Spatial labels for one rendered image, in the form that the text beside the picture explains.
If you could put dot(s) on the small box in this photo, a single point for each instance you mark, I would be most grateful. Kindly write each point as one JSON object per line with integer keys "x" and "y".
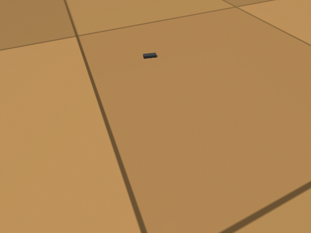
{"x": 149, "y": 55}

